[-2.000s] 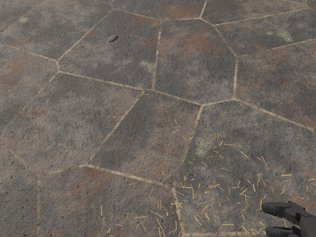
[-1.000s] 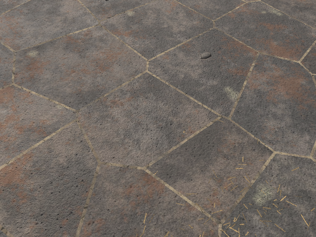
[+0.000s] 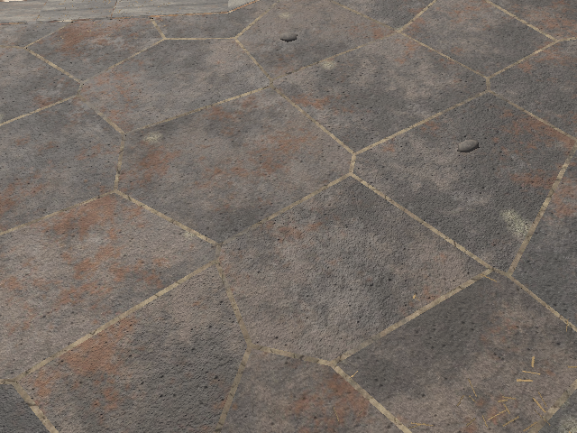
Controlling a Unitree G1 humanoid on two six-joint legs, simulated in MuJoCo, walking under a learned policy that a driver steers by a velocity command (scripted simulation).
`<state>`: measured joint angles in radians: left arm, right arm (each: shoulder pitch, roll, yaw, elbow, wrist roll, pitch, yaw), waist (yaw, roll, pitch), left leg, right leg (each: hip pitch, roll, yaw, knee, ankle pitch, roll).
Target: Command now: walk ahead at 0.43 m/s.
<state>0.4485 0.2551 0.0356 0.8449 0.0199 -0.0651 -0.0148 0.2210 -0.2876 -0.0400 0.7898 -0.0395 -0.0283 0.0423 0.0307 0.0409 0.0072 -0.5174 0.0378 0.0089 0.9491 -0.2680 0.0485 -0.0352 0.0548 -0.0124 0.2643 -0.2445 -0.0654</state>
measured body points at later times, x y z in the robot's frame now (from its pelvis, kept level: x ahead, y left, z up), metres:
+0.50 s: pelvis +0.26 +0.07 +0.00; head +0.28 +0.08 +0.45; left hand +0.37 +0.32 -0.13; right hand +0.27 -0.20 -0.13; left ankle +0.24 +0.13 -0.75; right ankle +0.34 -0.08 -0.67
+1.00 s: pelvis +0.55 +0.02 +0.00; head +0.57 +0.00 +0.45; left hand +0.57 +0.28 -0.14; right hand +0.62 -0.24 -0.15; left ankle +0.56 +0.17 -0.67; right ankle +0.56 -0.04 -0.75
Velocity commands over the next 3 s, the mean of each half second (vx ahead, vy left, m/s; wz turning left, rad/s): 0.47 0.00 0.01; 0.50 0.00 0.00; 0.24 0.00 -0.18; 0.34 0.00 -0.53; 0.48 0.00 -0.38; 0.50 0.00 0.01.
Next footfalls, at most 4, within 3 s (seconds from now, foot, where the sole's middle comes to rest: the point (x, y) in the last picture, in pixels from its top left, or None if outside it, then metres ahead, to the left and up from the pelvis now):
0.22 left None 0.28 0.13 -0.78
0.78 right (342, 395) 0.60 -0.04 -0.78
1.28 left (276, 303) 0.85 0.12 -0.78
1.74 right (347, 345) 0.73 -0.06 -0.78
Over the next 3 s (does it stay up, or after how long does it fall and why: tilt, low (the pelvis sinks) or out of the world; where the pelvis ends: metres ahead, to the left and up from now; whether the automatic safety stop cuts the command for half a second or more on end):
stays up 1.26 -0.29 0.00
